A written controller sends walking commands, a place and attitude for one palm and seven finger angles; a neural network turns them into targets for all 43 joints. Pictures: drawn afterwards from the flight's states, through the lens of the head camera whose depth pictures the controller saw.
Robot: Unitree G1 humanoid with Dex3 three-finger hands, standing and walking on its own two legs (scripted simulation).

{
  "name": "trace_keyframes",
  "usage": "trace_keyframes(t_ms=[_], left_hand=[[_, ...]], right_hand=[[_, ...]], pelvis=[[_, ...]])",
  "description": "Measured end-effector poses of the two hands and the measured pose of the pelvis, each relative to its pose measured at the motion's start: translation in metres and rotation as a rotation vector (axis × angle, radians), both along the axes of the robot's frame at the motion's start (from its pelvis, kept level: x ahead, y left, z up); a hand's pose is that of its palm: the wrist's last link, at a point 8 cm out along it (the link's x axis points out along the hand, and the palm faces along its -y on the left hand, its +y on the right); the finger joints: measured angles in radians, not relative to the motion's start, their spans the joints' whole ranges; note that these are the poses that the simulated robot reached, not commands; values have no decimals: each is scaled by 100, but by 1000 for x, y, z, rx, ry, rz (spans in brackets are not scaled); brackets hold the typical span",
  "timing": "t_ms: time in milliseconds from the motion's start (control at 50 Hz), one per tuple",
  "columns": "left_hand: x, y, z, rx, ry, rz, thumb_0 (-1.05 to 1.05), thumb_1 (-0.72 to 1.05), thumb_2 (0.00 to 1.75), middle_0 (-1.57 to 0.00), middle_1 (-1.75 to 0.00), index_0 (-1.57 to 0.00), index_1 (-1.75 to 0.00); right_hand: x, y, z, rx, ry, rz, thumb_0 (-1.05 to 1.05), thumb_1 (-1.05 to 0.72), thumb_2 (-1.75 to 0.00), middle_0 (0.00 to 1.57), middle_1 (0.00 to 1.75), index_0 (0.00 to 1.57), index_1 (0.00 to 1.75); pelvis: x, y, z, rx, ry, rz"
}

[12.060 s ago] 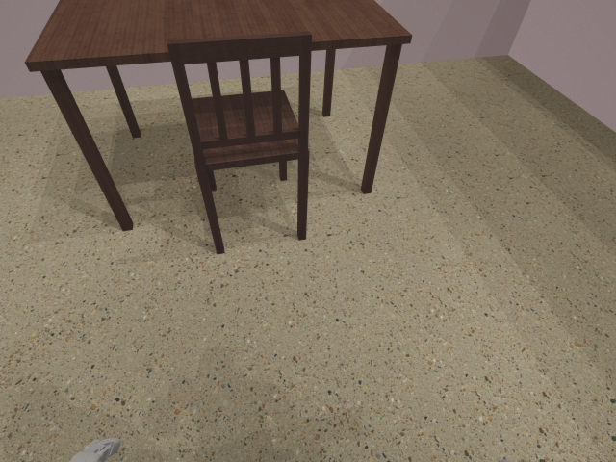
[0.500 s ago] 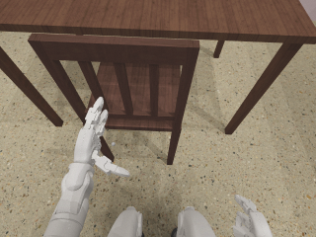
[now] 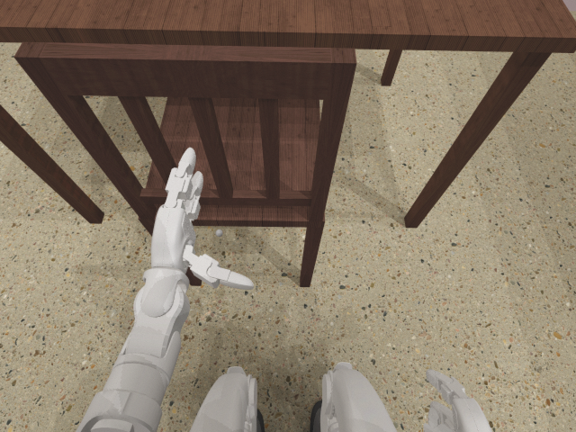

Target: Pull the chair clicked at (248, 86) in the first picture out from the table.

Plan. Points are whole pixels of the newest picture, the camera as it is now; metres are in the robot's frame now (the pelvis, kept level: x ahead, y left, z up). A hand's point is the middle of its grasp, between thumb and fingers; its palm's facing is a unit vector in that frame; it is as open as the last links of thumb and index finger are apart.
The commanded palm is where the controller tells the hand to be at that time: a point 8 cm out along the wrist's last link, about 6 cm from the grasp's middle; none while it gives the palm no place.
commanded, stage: aim the fingers beside a spindle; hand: left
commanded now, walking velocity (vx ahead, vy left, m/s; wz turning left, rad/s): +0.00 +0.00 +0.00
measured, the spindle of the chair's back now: (215, 152) +0.52 +0.11 +0.02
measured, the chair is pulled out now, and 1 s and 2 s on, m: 0.00 0.00 0.00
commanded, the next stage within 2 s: none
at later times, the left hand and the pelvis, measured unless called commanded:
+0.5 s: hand (218, 242) +0.36 +0.10 +0.01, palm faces -0.06 -1.00 -0.04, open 17.0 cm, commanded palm +0.34 +0.15 +0.02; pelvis +0.00 +0.00 +0.00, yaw +0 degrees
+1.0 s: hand (220, 243) +0.36 +0.09 +0.03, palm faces -0.04 -1.00 -0.04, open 16.9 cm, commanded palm +0.34 +0.15 +0.03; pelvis +0.00 +0.00 +0.00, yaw +0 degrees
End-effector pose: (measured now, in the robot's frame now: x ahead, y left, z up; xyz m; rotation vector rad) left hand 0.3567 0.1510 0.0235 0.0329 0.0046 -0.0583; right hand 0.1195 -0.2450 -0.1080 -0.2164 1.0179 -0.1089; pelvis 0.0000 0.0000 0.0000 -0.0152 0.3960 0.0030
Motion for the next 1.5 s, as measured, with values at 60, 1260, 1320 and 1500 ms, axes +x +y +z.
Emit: trace_keyframes(t_ms=[60,1260,1320,1500], left_hand=[[-1,2,5,10,-7,9,-1,-50,30,-7,-8,-6,-8],[-17,-12,-6,-14,33,-32,-1,-50,30,-6,-8,-5,-8],[-17,-12,8,-4,-30,-17,-2,-50,30,-7,-8,-6,-8],[-5,-4,-12,24,62,5,-1,-50,30,-7,-8,-6,-8]], right_hand=[[-2,1,0,10,8,0,1,-91,-90,20,30,21,30],[8,-4,5,-5,-32,7,1,-91,-90,20,30,21,30],[8,-4,6,-2,-36,7,1,-91,-90,20,30,20,30],[6,-2,1,14,-12,18,1,-91,-90,20,30,21,30]], pelvis=[[1,0,2,1,-4,0],[-4,-3,0,-1,-13,6],[-3,-3,2,2,-18,3],[-4,-5,-1,5,-7,5]])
